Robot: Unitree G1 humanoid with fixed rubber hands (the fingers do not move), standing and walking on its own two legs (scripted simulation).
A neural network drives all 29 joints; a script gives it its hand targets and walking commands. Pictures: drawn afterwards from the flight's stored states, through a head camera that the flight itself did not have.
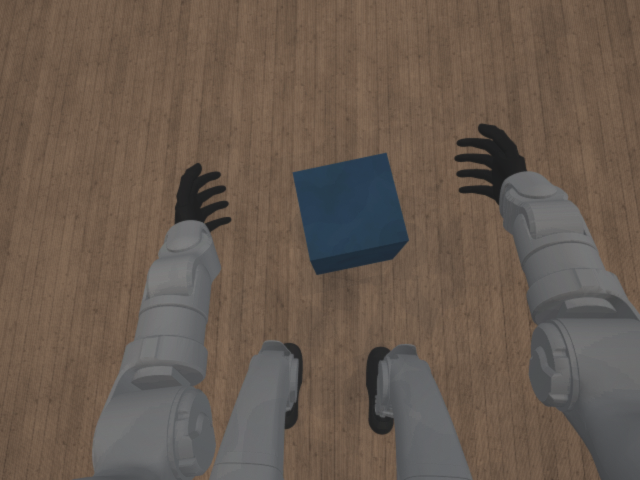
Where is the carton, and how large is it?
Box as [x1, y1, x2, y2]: [293, 153, 408, 274]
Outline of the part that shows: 386,153 293,172 309,257 316,274 391,259 408,240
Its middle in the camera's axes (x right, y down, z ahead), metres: +0.07 -0.05 +0.95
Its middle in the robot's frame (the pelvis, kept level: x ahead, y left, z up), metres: +0.53 -0.01 -0.54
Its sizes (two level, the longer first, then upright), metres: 0.210 0.200 0.250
